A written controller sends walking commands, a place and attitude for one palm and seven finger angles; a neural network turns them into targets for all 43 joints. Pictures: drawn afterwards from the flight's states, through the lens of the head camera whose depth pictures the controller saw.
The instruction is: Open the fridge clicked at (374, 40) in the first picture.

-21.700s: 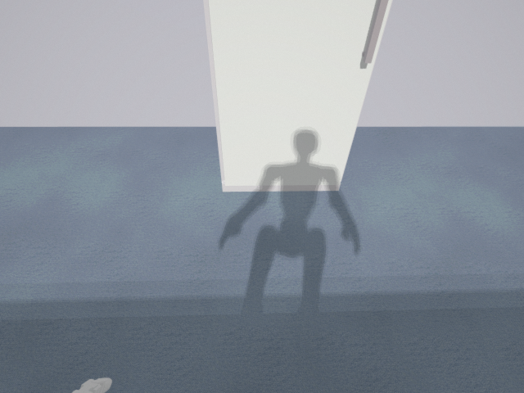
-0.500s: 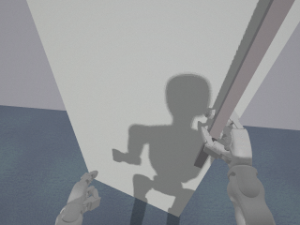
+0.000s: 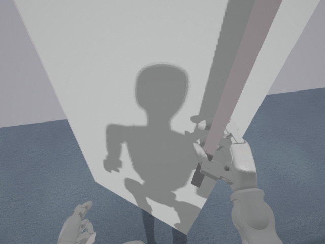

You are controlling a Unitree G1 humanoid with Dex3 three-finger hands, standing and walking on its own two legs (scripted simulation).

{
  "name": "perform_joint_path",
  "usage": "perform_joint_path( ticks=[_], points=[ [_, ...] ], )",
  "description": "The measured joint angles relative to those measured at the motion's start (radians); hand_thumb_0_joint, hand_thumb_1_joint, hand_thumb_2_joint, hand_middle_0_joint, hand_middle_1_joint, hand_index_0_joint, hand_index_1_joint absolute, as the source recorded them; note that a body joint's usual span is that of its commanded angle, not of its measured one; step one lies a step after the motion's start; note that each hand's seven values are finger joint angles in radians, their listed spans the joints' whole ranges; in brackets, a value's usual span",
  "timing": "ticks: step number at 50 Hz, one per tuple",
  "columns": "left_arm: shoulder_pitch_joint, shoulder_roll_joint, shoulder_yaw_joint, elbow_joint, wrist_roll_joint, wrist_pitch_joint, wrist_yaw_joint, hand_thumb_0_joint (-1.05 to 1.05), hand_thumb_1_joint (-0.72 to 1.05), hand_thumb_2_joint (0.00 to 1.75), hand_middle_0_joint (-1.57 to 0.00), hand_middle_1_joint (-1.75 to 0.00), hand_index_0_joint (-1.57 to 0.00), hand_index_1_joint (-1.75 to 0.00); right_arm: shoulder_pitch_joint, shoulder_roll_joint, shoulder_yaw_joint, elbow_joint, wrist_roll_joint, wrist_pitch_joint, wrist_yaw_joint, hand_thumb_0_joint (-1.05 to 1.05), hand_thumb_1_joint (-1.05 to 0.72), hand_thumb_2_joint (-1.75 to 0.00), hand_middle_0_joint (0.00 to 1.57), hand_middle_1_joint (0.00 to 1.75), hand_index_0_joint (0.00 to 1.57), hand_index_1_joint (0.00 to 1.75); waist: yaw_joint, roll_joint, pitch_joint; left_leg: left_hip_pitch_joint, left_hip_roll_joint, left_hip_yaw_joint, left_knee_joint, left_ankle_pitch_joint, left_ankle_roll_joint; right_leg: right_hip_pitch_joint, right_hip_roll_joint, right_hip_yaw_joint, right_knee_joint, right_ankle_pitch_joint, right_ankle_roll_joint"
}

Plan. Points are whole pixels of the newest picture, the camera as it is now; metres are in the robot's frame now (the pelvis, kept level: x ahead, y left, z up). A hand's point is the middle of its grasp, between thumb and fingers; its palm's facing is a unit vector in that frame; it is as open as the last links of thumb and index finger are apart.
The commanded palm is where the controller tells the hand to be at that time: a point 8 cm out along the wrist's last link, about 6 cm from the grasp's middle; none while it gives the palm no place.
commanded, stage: walk backward, drawing the door open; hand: right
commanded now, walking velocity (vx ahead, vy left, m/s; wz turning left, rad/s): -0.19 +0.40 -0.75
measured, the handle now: (228, 104) +0.30 -0.06 +0.26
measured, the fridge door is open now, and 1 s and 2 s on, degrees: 41 74 81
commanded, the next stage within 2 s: stop walking and hold the door back in 1.08 s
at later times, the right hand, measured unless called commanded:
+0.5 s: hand (134, 229) +0.12 +0.07 +0.15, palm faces +0.13 +0.98 -0.13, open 7.0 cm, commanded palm +0.08 +0.03 +0.16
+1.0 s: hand out of the picture +0.04 +0.19 +0.15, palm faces +0.57 +0.80 -0.16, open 6.9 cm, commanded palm -0.01 +0.17 +0.15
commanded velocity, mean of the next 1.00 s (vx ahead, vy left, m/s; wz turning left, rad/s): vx -0.18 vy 0.40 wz -0.75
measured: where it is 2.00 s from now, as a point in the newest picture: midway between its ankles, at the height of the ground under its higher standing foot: outside the picture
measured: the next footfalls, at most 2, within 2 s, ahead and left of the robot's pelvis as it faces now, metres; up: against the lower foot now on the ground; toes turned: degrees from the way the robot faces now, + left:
left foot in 0.24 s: +0.04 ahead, +0.27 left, +0.00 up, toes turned -9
right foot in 0.40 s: -0.02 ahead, +0.01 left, +0.00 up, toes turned -25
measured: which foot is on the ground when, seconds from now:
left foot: down 0.00-0.00, up 0.02-0.22, down 0.24-0.38, up 0.40-0.56, down 0.58-0.84, up 0.86-1.00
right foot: down 0.00-0.24, up 0.26-0.38, down 0.40-0.56, up 0.58-0.82, down 0.84-1.00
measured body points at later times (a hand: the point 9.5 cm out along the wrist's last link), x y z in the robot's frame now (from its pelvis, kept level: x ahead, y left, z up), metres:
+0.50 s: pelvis -0.10 +0.21 -0.01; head -0.06 +0.19 +0.44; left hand +0.17 +0.34 -0.08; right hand +0.11 +0.02 +0.16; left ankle -0.03 +0.32 -0.66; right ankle -0.06 +0.03 -0.72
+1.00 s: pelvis -0.11 +0.44 +0.01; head -0.05 +0.39 +0.45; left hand +0.17 +0.44 -0.10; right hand +0.01 +0.15 +0.16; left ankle +0.03 +0.48 -0.68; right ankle -0.22 +0.28 -0.72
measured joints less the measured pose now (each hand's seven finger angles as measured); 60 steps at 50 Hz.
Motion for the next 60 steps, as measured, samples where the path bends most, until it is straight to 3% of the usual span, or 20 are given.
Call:
perform_joint_path(
  ticks=[2, 5, 9, 12, 14, 17, 19, 21, 24, 26, 29, 31, 35, 41, 43, 48, 51, 54, 57, 60],
  points=[
    [-0.016, -0.016, 0.001, -0.025, 0.018, -0.017, -0.007, 0.01, 0.91, 0.9, -0.19, -0.3, -0.2, -0.3, -0.014, -0.019, 0.01, -0.009, 0.001, -0.04, -0.009, -0.02, -0.62, -0.71, 0.46, 1.4, 0.24, 1.33, 0.028, 0.003, 0.037, -0.125, -0.006, -0.098, 0.326, -0.132, -0.096, -0.032, -0.004, 0.044, -0.02, 0.129, 0.01],
    [-0.019, -0.032, -0.011, -0.011, 0.021, -0.001, -0.033, 0.01, 0.91, 0.9, -0.19, -0.3, -0.2, -0.3, -0.026, -0.035, 0.029, 0.009, -0.008, -0.049, 0.017, -0.03, -0.62, -0.71, 0.47, 1.4, 0.23, 1.33, 0.024, -0.021, 0.076, -0.171, -0.023, -0.252, 0.648, -0.18, -0.113, -0.041, -0.025, 0.133, -0.032, 0.178, 0.056],
    [-0.026, -0.03, -0.02, 0.003, 0.001, -0.026, -0.063, 0.01, 0.91, 0.9, -0.2, -0.3, -0.2, -0.3, -0.01, -0.025, 0.059, -0.006, 0.001, -0.046, 0.025, -0.02, -0.61, -0.73, 0.46, 1.4, 0.26, 1.33, -0.027, -0.078, 0.079, -0.018, 0.019, -0.323, 0.339, -0.206, -0.11, -0.081, -0.08, 0.232, -0.105, 0.256, 0.095],
    [-0.054, -0.059, -0.022, 0.011, -0.021, -0.051, -0.07, 0.01, 0.91, 0.9, -0.2, -0.3, -0.21, -0.3, 0.001, -0.034, 0.035, -0.054, 0.003, -0.059, 0.016, -0.02, -0.59, -0.75, 0.47, 1.4, 0.27, 1.33, -0.068, -0.02, 0.058, 0.104, 0.075, -0.319, 0.039, -0.144, -0.09, -0.163, -0.068, 0.257, -0.05, 0.206, 0.094],
    [-0.102, -0.045, -0.008, 0.031, -0.027, -0.056, -0.059, 0.01, 0.91, 0.9, -0.2, -0.3, -0.21, -0.3, -0.014, -0.01, 0.028, -0.056, -0.002, -0.058, 0.014, -0.02, -0.59, -0.76, 0.48, 1.4, 0.27, 1.33, -0.051, -0.04, 0.088, 0.08, 0.068, -0.268, 0.096, -0.134, -0.105, -0.235, -0.057, 0.259, 0.105, 0.044, 0.066],
    [-0.126, -0.028, 0.018, 0.044, -0.03, -0.058, -0.038, 0.01, 0.91, 0.9, -0.2, -0.3, -0.2, -0.3, -0.038, 0.003, 0.044, -0.041, -0.006, -0.041, 0.026, -0.02, -0.59, -0.76, 0.48, 1.4, 0.28, 1.33, -0.025, -0.033, 0.101, 0.083, 0.103, -0.192, 0.126, -0.138, -0.099, -0.274, -0.008, 0.144, 0.284, -0.074, 0.045],
    [-0.131, -0.023, 0.018, 0.024, -0.027, -0.06, -0.028, 0.01, 0.91, 0.9, -0.2, -0.3, -0.2, -0.3, -0.04, 0.002, 0.046, -0.051, -0.006, -0.032, 0.038, -0.02, -0.59, -0.75, 0.48, 1.4, 0.27, 1.33, -0.02, -0.008, 0.093, 0.05, 0.121, -0.172, 0.175, -0.149, -0.08, -0.215, 0.017, 0.064, 0.199, -0.011, 0.036],
    [-0.14, -0.017, 0.018, -0.016, -0.012, -0.07, -0.028, 0.01, 0.91, 0.9, -0.2, -0.3, -0.2, -0.3, -0.054, -0.007, 0.038, -0.065, -0.001, -0.052, 0.038, -0.02, -0.6, -0.75, 0.48, 1.4, 0.24, 1.31, -0.02, -0.017, 0.09, -0.053, 0.082, -0.191, 0.372, -0.243, -0.081, -0.198, 0.003, 0.086, 0.079, 0.218, 0.004],
    [-0.17, -0.039, 0.006, -0.011, 0.003, -0.043, -0.046, 0.01, 0.91, 0.9, -0.2, -0.3, -0.2, -0.3, -0.093, -0.041, 0.007, -0.044, 0.005, -0.081, 0.035, -0.04, -0.61, -0.76, 0.49, 1.4, 0.22, 1.31, -0.024, 0.008, 0.151, -0.119, 0.007, -0.278, 0.613, -0.285, -0.109, -0.201, -0.009, 0.143, 0.06, 0.256, 0.03],
    [-0.16, -0.04, 0.002, -0.011, 0.006, -0.028, -0.058, 0.01, 0.91, 0.9, -0.2, -0.3, -0.2, -0.3, -0.095, -0.047, 0.004, -0.046, 0.012, -0.056, 0.028, -0.03, -0.6, -0.76, 0.49, 1.4, 0.23, 1.31, -0.024, -0.014, 0.159, -0.079, -0.02, -0.279, 0.536, -0.288, -0.103, -0.205, -0.032, 0.2, -0.014, 0.293, 0.053],
    [-0.117, -0.046, 0.007, -0.011, -0.002, -0.025, -0.063, 0.01, 0.91, 0.9, -0.2, -0.3, -0.2, -0.3, -0.094, -0.044, 0.009, -0.05, 0.016, -0.024, 0.016, -0.03, -0.61, -0.77, 0.48, 1.4, 0.24, 1.32, -0.034, -0.013, 0.116, 0.089, 0.002, -0.289, 0.146, -0.328, -0.043, -0.268, -0.043, 0.223, -0.051, 0.197, 0.084],
    [-0.13, -0.043, 0.011, 0.017, -0.014, -0.027, -0.052, 0.01, 0.91, 0.9, -0.2, -0.3, -0.2, -0.3, -0.094, -0.023, -0.002, -0.054, 0.006, -0.011, 0.01, -0.03, -0.6, -0.77, 0.48, 1.4, 0.24, 1.32, -0.06, 0.011, 0.115, 0.067, 0.028, -0.288, 0.113, -0.187, -0.029, -0.333, -0.011, 0.216, 0.198, -0.003, 0.089],
    [-0.132, -0.046, 0.026, 0.042, -0.008, -0.019, -0.026, 0.01, 0.91, 0.9, -0.2, -0.3, -0.2, -0.3, -0.063, -0.016, -0.011, -0.04, 0.005, 0.003, 0.009, -0.02, -0.6, -0.77, 0.46, 1.38, 0.26, 1.33, -0.03, 0.014, 0.122, 0.085, 0.069, -0.223, 0.08, -0.118, -0.034, -0.306, 0.036, 0.123, 0.499, -0.093, 0.069],
    [-0.111, -0.041, 0.011, -0.021, -0.006, -0.034, -0.02, 0.01, 0.91, 0.9, -0.2, -0.3, -0.2, -0.3, -0.09, -0.008, 0.007, -0.034, 0.003, -0.025, 0.024, -0.02, -0.6, -0.77, 0.45, 1.38, 0.26, 1.32, 0.0, 0.019, 0.104, 0.012, 0.092, -0.099, 0.091, -0.089, 0.001, -0.053, 0.021, 0.005, 0.053, 0.03, 0.039],
    [-0.122, -0.046, 0.017, -0.045, 0.001, -0.038, -0.021, 0.01, 0.91, 0.9, -0.2, -0.3, -0.2, -0.3, -0.131, -0.012, 0.008, -0.034, 0.007, -0.048, 0.025, -0.03, -0.6, -0.77, 0.45, 1.39, 0.24, 1.31, 0.001, 0.025, 0.119, -0.067, 0.082, -0.116, 0.221, -0.167, -0.02, -0.03, 0.012, 0.029, -0.03, 0.131, 0.022],
    [-0.136, -0.069, 0.0, -0.019, 0.015, -0.029, -0.046, 0.01, 0.91, 0.9, -0.2, -0.3, -0.2, -0.3, -0.164, -0.029, -0.029, 0.0, -0.011, -0.081, 0.039, -0.05, -0.59, -0.77, 0.46, 1.4, 0.24, 1.33, -0.027, 0.021, 0.194, -0.15, 0.01, -0.263, 0.483, -0.255, -0.091, -0.047, -0.034, 0.128, -0.05, 0.174, 0.081],
    [-0.121, -0.05, 0.005, -0.011, -0.007, -0.031, -0.063, 0.01, 0.91, 0.9, -0.2, -0.3, -0.2, -0.3, -0.154, -0.018, -0.038, 0.008, 0.006, -0.065, 0.032, -0.04, -0.59, -0.78, 0.46, 1.4, 0.25, 1.34, -0.055, -0.047, 0.194, -0.053, 0.02, -0.285, 0.264, -0.174, -0.092, -0.067, -0.084, 0.206, -0.09, 0.229, 0.116],
    [-0.12, -0.046, 0.001, -0.004, -0.04, -0.016, -0.07, 0.01, 0.91, 0.9, -0.2, -0.3, -0.21, -0.3, -0.135, -0.025, -0.073, -0.011, 0.017, -0.041, 0.01, -0.05, -0.59, -0.78, 0.46, 1.4, 0.24, 1.36, -0.087, -0.035, 0.158, 0.035, 0.062, -0.287, 0.062, -0.051, -0.072, -0.142, -0.079, 0.236, 0.04, 0.094, 0.082],
    [-0.164, -0.026, 0.015, 0.021, -0.037, -0.002, -0.047, 0.01, 0.91, 0.9, -0.2, -0.3, -0.21, -0.3, -0.122, -0.015, -0.099, -0.014, 0.023, -0.018, -0.009, -0.05, -0.59, -0.79, 0.46, 1.4, 0.24, 1.37, -0.054, -0.042, 0.173, 0.02, 0.073, -0.243, 0.113, -0.051, -0.072, -0.226, -0.021, 0.201, 0.336, -0.084, 0.044],
    [-0.168, -0.024, 0.026, 0.009, -0.033, 0.01, -0.028, 0.01, 0.91, 0.9, -0.2, -0.3, -0.2, -0.3, -0.098, -0.029, -0.108, -0.027, 0.028, 0.001, -0.002, -0.04, -0.6, -0.77, 0.46, 1.4, 0.25, 1.37, -0.018, -0.013, 0.165, 0.026, 0.099, -0.195, 0.093, -0.035, -0.054, -0.202, 0.016, 0.071, 0.377, -0.12, 0.042]
  ],
)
